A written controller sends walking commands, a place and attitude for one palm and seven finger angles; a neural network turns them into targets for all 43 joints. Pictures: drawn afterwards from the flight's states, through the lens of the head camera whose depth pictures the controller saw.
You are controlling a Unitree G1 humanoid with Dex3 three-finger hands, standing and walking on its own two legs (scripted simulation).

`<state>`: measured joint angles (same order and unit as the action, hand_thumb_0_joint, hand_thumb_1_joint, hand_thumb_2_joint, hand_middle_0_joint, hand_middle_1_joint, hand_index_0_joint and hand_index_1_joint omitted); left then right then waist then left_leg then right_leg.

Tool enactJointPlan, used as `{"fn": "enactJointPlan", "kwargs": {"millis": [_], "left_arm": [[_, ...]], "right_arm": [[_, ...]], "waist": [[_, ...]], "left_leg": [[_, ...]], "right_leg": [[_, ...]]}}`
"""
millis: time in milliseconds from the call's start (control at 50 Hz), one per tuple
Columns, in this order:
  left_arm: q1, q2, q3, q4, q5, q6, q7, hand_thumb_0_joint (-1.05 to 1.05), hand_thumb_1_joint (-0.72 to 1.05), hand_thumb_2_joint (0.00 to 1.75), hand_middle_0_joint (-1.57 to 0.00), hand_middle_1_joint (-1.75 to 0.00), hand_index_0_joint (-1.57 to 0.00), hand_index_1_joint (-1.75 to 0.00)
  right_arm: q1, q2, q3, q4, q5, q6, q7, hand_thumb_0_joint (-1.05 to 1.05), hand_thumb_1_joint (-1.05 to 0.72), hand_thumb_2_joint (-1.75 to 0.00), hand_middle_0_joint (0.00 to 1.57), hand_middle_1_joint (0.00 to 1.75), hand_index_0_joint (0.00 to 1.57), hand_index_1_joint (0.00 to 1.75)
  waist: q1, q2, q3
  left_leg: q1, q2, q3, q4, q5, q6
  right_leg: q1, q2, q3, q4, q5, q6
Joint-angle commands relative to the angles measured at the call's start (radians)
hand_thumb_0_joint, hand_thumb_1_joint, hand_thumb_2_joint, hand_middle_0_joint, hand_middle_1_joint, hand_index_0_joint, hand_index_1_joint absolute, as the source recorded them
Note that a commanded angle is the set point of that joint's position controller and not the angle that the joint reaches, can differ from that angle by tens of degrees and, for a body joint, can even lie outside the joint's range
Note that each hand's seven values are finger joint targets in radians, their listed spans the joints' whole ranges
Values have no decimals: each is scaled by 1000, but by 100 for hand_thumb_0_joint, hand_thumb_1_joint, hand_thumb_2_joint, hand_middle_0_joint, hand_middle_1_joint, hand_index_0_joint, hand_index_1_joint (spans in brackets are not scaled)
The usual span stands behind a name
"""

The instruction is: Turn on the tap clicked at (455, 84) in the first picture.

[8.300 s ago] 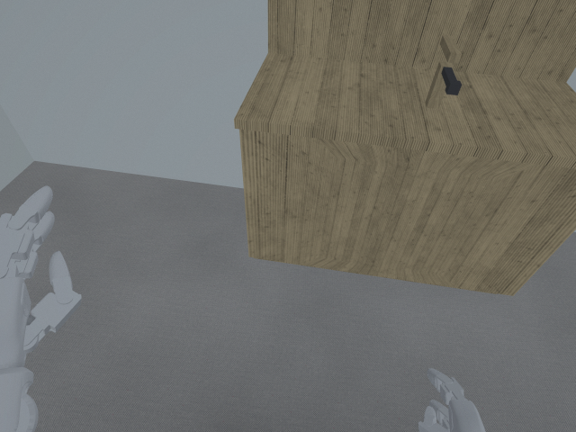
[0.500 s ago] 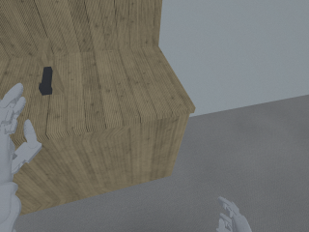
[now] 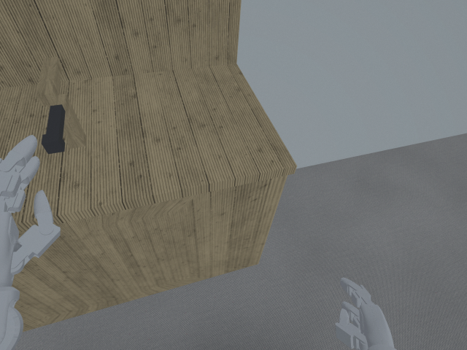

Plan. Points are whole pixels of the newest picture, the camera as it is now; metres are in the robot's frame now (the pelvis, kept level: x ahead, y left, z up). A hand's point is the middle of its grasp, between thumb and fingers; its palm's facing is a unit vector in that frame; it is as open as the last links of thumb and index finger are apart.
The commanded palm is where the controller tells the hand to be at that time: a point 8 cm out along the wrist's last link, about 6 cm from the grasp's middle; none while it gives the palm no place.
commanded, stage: shuffle to correct the standing spot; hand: left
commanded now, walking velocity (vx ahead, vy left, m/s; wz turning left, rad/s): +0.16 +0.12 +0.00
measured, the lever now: (53, 143) +0.43 +0.39 +0.08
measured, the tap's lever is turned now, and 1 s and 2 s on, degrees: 0 0 0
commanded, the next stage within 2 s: come to a stop and stand still in 0.64 s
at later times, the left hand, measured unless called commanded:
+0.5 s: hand (47, 211) +0.24 +0.27 +0.15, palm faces +0.41 -0.83 -0.38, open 7.4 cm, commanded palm +0.18 +0.31 +0.17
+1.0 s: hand (34, 192) +0.26 +0.29 +0.16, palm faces +0.48 -0.78 -0.40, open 7.4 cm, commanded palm +0.21 +0.32 +0.17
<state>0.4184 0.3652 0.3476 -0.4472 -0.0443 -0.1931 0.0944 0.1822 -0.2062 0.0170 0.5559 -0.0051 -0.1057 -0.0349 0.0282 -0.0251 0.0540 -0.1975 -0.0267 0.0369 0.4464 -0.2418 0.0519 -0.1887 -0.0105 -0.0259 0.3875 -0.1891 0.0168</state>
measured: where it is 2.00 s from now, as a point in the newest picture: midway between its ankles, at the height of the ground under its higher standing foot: outside the picture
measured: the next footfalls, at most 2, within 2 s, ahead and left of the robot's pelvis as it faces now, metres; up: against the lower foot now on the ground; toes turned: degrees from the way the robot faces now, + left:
right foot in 0.80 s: +0.16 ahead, -0.05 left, +0.00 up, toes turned +3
left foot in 1.08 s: +0.14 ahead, +0.18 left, +0.00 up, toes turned +4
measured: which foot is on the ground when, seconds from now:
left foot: down 0.00-0.80, up 0.82-1.00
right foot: down 0.00-0.50, up 0.52-0.78, down 0.80-1.00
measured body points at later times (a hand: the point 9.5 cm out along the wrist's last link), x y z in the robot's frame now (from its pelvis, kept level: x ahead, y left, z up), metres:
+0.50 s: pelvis +0.03 +0.02 -0.03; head +0.05 +0.04 +0.42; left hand +0.22 +0.31 +0.17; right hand +0.21 -0.21 -0.11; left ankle +0.00 +0.08 -0.74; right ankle +0.01 -0.13 -0.74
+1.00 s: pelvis +0.06 +0.03 -0.02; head +0.08 +0.05 +0.43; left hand +0.23 +0.33 +0.18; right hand +0.25 -0.20 -0.10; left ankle +0.10 +0.18 -0.73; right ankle +0.12 -0.06 -0.74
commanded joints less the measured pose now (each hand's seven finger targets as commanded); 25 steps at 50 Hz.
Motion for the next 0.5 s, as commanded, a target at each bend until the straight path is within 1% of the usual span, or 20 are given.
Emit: {"fn": "enactJointPlan", "kwargs": {"millis": [0,20,60,80,140,160,180,220,260,280,300,320,340,360,380,400,420,440,460,480], "left_arm": [[-72,162,98,-217,-11,-60,31,0,90,90,-20,-30,-20,-30],[-68,160,97,-207,-11,-60,31,0,90,90,-20,-30,-20,-30],[-91,166,98,-219,-10,-65,33,0,90,90,-20,-30,-20,-30],[-112,181,107,-235,-9,-68,35,0,90,90,-20,-30,-20,-30],[-105,165,100,-206,-6,-74,36,0,90,90,-20,-30,-20,-30],[-106,170,108,-205,-5,-77,37,0,90,90,-20,-30,-20,-30],[-109,178,117,-205,-8,-78,37,0,90,90,-20,-30,-20,-30],[-105,167,110,-207,-6,-82,36,0,90,90,-20,-30,-20,-30],[-103,166,111,-211,-3,-88,35,0,90,90,-20,-30,-20,-30],[-95,180,125,-210,-5,-90,36,0,90,90,-20,-30,-20,-30],[-91,167,115,-217,-3,-93,36,0,90,90,-20,-30,-20,-30],[-76,173,124,-210,-3,-93,38,0,90,90,-20,-30,-20,-30],[-70,178,129,-218,-4,-95,38,0,90,90,-20,-30,-20,-30],[-56,188,139,-214,-6,-97,39,0,90,90,-20,-30,-20,-30],[-53,195,148,-220,-12,-99,41,0,90,90,-20,-30,-20,-30],[-68,197,149,-248,-11,-104,42,0,90,90,-20,-30,-20,-30],[-71,201,157,-245,-10,-103,44,0,90,90,-20,-30,-20,-30],[-68,205,167,-241,-10,-99,44,0,90,90,-20,-30,-20,-30],[-82,194,162,-267,-12,-97,40,0,90,90,-20,-30,-20,-30],[-95,205,173,-308,-15,-98,38,0,90,90,-20,-30,-20,-30]], "right_arm": [[-78,-128,-52,-145,-6,-45,-16,0,-90,-90,20,30,20,30],[-76,-128,-53,-144,-6,-43,-16,0,-90,-90,20,30,20,30],[-75,-133,-56,-143,-6,-43,-16,0,-90,-90,20,30,20,30],[-83,-135,-57,-142,-5,-44,-18,0,-90,-90,20,30,20,30],[-70,-134,-57,-137,-1,-44,-16,0,-90,-90,20,30,20,30],[-67,-136,-58,-135,2,-43,-14,0,-90,-90,20,30,20,30],[-72,-135,-58,-138,4,-44,-16,0,-90,-90,20,30,20,30],[-60,-136,-59,-135,9,-42,-11,0,-90,-90,20,30,20,30],[-58,-135,-60,-135,11,-39,-5,0,-90,-90,20,30,20,30],[-65,-131,-59,-137,13,-40,-5,0,-90,-90,20,30,20,30],[-58,-133,-62,-133,14,-39,-1,0,-90,-90,20,30,20,30],[-50,-131,-65,-132,15,-35,1,0,-90,-90,20,30,20,30],[-48,-130,-69,-134,18,-32,5,0,-90,-90,20,30,20,30],[-50,-127,-72,-134,19,-28,7,0,-90,-90,20,30,20,30],[-51,-128,-74,-130,22,-24,8,0,-90,-90,20,30,20,30],[-50,-124,-74,-129,23,-21,12,0,-90,-90,20,30,20,30],[-49,-119,-72,-124,23,-14,13,0,-90,-90,20,30,20,30],[-44,-115,-69,-117,22,-5,12,0,-90,-90,20,30,20,30],[-46,-121,-68,-122,25,0,10,0,-90,-90,20,30,20,30],[-57,-127,-66,-132,30,-5,3,0,-90,-90,20,30,20,30]], "waist": [[-9,68,-154],[-9,55,-144],[-13,55,-119],[-17,72,-106],[-14,87,-104],[-14,83,-113],[-15,97,-109],[-15,115,-125],[-12,129,-136],[-11,113,-138],[-13,83,-147],[-11,50,-161],[-11,8,-174],[-9,-48,-180],[-14,-56,-167],[-14,-67,-164],[-19,-59,-146],[-29,-17,-139],[-41,99,-123],[-48,268,-109]], "left_leg": [[-50,43,-58,-51,17,-35],[-60,38,-56,-38,-17,-28],[-86,32,-68,-24,-62,-21],[-82,35,-70,-16,-60,-19],[-106,52,-106,-20,-51,-7],[-107,61,-120,-17,-30,-2],[-96,68,-127,-18,8,-3],[-82,96,-158,-10,109,3],[-85,105,-159,14,175,4],[-90,97,-139,36,199,-1],[-111,89,-125,72,225,-9],[-138,76,-108,118,239,-18],[-158,55,-83,175,241,-27],[-184,31,-56,237,205,-34],[-214,10,-24,288,169,-45],[-221,5,-16,304,122,-50],[-194,9,-15,276,78,-47],[-136,19,-34,205,59,-38],[-53,54,-119,95,120,-25],[77,151,-271,-21,295,-10]], "right_leg": [[82,-40,55,-12,24,-51],[67,-47,70,-20,-26,-55],[38,-57,90,-16,-108,-66],[19,-61,96,-7,-116,-71],[26,-49,63,73,-89,-68],[35,-43,51,105,-59,-67],[27,-41,37,140,-19,-64],[26,-28,-5,216,55,-53],[33,-26,-16,232,67,-51],[47,-37,-6,224,94,-56],[77,-51,9,220,129,-66],[112,-72,34,218,168,-81],[135,-102,78,214,203,-101],[149,-148,139,191,214,-126],[158,-196,198,177,251,-155],[152,-231,228,184,250,-176],[105,-236,221,206,219,-171],[35,-200,170,252,137,-140],[-69,-111,77,359,60,-93],[-219,-4,-53,515,-32,-24]]}}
